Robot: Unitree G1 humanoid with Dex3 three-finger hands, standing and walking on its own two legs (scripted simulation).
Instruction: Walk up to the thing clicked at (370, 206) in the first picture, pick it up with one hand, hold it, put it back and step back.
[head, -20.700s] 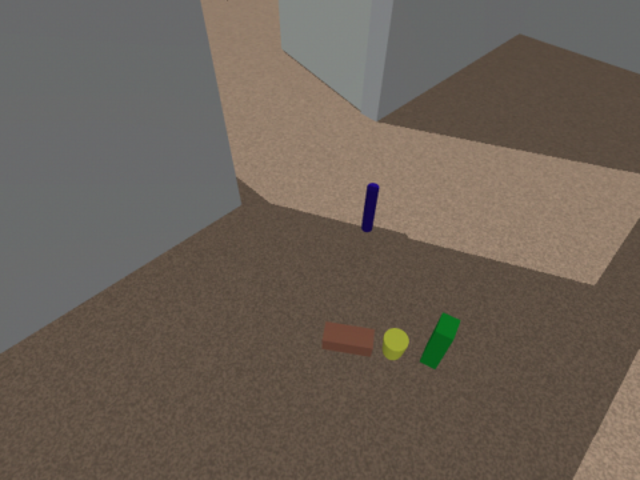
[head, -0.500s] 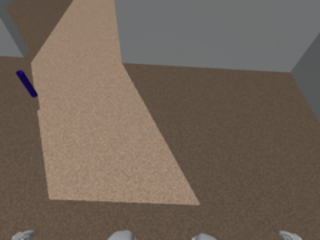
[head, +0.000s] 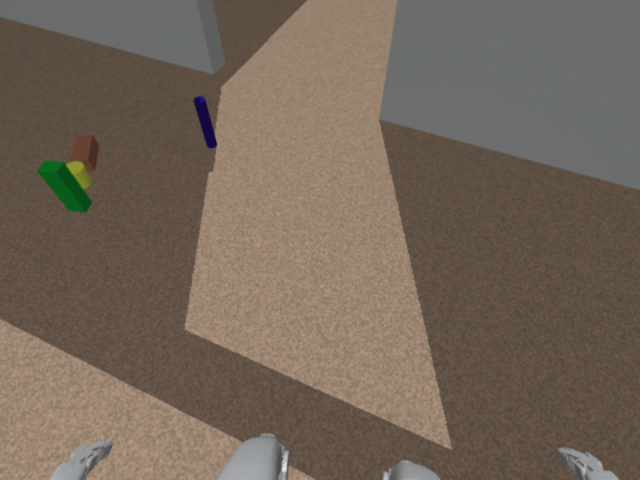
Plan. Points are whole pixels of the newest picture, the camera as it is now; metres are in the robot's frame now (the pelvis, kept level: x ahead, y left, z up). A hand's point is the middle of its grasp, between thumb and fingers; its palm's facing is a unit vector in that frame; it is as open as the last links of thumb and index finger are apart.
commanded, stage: walk up
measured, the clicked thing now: (206, 123) +1.48 +0.57 -0.63
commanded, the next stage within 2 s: stand in 1.30 s
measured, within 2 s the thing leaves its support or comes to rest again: neither
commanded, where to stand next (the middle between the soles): +0.10 -0.02 m, yaw +14 degrees
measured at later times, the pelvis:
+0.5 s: pelvis +0.00 +0.00 +0.00, yaw +13 degrees
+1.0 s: pelvis +0.02 +0.00 +0.01, yaw +17 degrees
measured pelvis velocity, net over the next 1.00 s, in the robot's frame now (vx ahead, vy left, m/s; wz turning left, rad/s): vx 0.02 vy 0.00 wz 0.29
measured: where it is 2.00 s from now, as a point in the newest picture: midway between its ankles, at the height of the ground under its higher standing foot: outside the picture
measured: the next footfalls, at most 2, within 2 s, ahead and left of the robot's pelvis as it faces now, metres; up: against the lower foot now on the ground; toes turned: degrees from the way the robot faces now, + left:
left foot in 0.06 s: +0.05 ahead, +0.12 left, +0.00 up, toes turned +13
right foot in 0.34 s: +0.12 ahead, -0.13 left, +0.00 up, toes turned +12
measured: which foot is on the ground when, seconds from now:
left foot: up 0.00-0.04, down 0.06-1.00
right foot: down 0.00-0.08, up 0.10-0.32, down 0.34-1.00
